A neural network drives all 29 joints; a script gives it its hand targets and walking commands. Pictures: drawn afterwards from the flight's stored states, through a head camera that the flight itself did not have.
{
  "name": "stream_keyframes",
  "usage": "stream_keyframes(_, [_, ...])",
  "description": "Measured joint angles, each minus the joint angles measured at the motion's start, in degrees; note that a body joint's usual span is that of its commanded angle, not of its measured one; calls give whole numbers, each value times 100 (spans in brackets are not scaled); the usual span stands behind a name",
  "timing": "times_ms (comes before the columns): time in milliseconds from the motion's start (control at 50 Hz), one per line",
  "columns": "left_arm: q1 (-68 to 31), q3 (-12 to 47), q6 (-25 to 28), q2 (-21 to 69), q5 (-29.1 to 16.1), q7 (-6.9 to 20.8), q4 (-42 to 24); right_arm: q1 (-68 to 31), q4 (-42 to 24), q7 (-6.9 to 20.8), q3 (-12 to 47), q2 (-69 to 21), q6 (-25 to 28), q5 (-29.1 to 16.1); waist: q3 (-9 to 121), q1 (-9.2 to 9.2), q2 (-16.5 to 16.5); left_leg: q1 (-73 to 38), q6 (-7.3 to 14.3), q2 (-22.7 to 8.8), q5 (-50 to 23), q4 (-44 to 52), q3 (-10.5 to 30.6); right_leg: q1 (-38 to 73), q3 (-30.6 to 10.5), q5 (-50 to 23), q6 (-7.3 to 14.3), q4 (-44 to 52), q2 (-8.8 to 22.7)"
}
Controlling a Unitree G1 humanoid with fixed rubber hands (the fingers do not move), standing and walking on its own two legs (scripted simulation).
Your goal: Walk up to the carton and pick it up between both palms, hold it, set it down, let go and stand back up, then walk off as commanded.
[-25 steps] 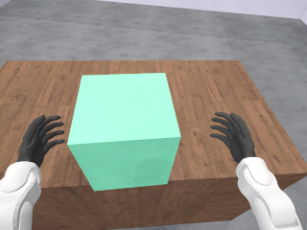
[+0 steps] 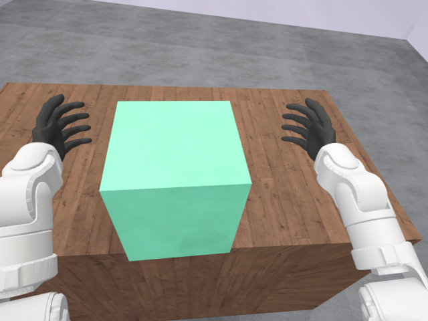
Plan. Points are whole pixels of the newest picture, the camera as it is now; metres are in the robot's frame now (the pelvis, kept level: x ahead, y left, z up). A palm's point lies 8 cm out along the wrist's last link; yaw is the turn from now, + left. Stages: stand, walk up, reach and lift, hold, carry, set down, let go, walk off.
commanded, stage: reach and lift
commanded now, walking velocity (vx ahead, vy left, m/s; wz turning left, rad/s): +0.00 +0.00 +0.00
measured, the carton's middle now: (178, 183) +0.36 +0.08 +0.05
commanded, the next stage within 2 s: none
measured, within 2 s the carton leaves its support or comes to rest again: neither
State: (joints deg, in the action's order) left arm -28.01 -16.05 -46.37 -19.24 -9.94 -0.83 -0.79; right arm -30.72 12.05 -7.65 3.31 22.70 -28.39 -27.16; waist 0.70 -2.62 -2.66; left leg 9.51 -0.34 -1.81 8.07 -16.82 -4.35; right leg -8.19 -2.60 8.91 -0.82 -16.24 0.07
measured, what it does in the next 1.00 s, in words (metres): stands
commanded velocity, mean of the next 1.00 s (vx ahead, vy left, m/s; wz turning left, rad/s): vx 0.00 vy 0.00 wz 0.00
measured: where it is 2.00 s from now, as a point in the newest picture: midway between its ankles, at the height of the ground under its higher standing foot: outside the picture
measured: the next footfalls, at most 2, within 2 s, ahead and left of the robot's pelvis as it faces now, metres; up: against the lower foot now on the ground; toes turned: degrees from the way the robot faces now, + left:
none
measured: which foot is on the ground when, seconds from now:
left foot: down 0.00-1.00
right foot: down 0.00-1.00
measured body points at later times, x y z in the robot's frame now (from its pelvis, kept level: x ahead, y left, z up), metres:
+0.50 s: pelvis +0.00 +0.00 +0.00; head +0.00 +0.01 +0.45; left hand +0.39 +0.29 +0.21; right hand +0.45 -0.15 +0.22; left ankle +0.01 +0.12 -0.75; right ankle +0.00 -0.13 -0.75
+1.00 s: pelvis +0.00 +0.00 +0.00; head +0.02 +0.01 +0.45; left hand +0.39 +0.28 +0.11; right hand +0.44 -0.12 +0.11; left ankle +0.01 +0.12 -0.75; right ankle +0.00 -0.13 -0.75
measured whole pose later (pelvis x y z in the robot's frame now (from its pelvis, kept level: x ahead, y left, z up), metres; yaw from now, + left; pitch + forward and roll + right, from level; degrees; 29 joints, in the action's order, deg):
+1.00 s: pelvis +0.00 +0.00 +0.00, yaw +2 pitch +5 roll -1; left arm -41.1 -11.4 -13.2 -15.9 -7.6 -0.1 44.3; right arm -43.5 47.7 -8.2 1.8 11.4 -8.7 -15.8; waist 3.1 -4.1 -0.7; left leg 16.5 -0.6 -1.9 8.8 -20.5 -1.5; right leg -13.0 0.1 9.4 -0.6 -17.5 0.0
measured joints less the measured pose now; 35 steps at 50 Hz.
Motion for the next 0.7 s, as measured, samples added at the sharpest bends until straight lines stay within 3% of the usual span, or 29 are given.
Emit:
stream_keyframes(420, [-1751, 304, 215, -464, -87, -48, 1948, -1960, 2030, 124, 263, 231, 48, -312, 231, -71, 135, 338, -16, -27, 34, -158, 110, -211, 104, -33, 7, 32, -25])
stream_keyframes(600, [-1726, 449, 852, -387, -12, 158, 2884, -2056, 2861, 130, 335, -94, 306, -169, 271, -5, 123, 248, -49, -48, 26, -131, 170, -100, 162, -22, 42, 61, -50])
stream_keyframes(700, [-1459, 451, 1434, -190, 34, 231, 3242, -1628, 2809, 40, 253, -458, 639, 124, 212, 49, 117, 308, -56, -51, 18, -174, 214, -145, 205, -11, 47, 16, -55])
